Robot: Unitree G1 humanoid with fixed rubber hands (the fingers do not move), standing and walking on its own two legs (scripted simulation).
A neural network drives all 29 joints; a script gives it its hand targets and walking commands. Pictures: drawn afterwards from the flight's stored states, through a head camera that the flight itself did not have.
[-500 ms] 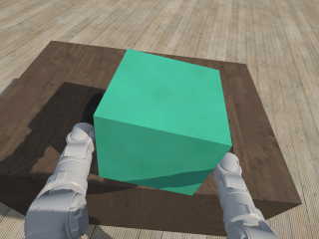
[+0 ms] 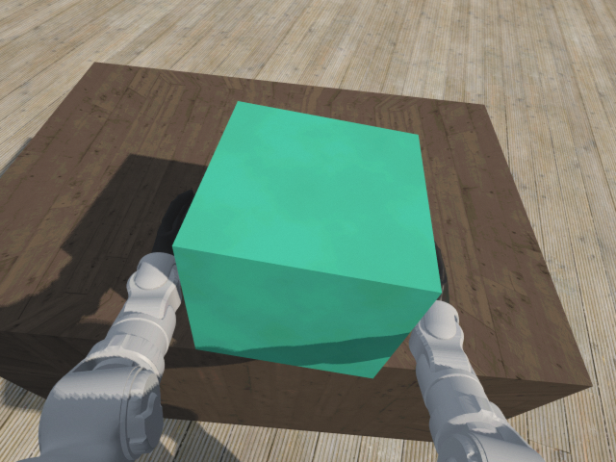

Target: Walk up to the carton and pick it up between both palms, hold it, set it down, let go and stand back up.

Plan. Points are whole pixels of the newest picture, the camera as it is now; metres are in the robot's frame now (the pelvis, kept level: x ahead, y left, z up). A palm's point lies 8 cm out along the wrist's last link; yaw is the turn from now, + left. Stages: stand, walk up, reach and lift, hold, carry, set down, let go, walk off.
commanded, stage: set down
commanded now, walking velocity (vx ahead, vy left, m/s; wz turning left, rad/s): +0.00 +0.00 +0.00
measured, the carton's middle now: (306, 242) +0.44 +0.04 +0.01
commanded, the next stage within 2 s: none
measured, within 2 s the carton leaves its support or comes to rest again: rests again in 0.60 s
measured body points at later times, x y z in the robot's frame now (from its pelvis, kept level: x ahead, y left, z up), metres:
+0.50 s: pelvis -0.01 +0.01 +0.00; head +0.07 +0.04 +0.44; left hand +0.40 +0.22 +0.01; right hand +0.39 -0.14 +0.01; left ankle +0.02 +0.12 -0.75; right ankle -0.03 -0.13 -0.75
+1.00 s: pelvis -0.01 +0.01 -0.02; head +0.06 +0.04 +0.42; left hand +0.41 +0.23 +0.01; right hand +0.40 -0.15 +0.00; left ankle +0.02 +0.12 -0.74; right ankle -0.03 -0.13 -0.75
